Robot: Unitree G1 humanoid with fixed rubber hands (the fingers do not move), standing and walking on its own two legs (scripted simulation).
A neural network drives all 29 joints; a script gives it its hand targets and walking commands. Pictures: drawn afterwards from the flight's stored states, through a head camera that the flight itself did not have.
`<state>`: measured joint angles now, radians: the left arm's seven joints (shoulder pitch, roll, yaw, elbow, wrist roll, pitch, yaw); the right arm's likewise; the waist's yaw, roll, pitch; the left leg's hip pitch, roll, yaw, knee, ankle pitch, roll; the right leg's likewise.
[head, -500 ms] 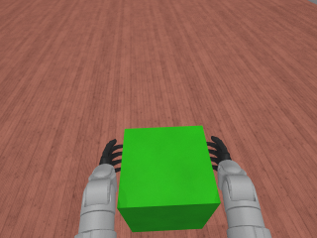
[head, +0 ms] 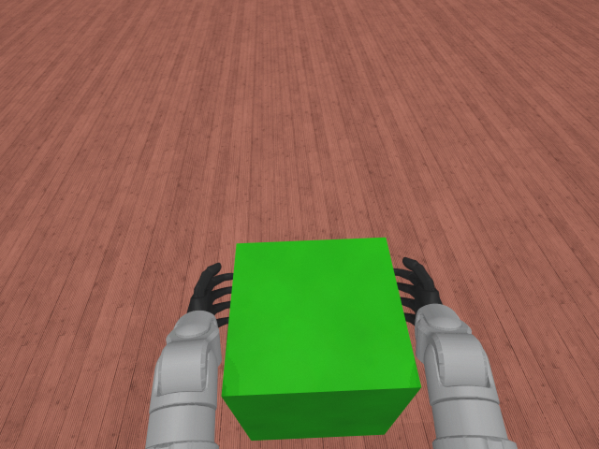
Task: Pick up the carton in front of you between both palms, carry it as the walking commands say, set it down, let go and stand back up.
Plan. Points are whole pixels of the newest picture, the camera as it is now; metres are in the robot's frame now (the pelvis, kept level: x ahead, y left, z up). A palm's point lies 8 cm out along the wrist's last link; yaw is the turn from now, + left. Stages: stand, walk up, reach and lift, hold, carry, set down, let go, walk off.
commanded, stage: carry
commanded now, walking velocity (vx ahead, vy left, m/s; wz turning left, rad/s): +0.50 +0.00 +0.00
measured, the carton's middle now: (314, 344) +0.29 +0.00 -0.05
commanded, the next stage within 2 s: none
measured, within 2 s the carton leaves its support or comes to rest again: neither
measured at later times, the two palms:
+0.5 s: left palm (209, 206) +0.53 +0.19 +0.01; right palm (376, 205) +0.51 -0.11 +0.01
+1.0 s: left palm (225, 155) +0.64 +0.17 +0.03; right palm (377, 153) +0.63 -0.13 +0.03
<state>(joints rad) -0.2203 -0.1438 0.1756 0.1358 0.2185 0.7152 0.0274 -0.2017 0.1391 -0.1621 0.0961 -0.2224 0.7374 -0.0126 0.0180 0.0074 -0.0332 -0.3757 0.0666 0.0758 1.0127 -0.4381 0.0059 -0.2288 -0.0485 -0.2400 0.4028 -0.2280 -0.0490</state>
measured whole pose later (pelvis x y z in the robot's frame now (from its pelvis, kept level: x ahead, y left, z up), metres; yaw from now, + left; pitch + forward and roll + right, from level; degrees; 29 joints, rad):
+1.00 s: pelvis +0.34 +0.02 -0.01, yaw -2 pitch +4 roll +0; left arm -0.23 -0.14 0.19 0.15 0.23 0.72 0.02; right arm -0.22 0.14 -0.17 0.13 -0.23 0.73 -0.02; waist 0.00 0.01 -0.09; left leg -0.16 0.08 0.19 0.50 -0.36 -0.03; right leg -0.29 -0.06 -0.20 0.53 -0.28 -0.02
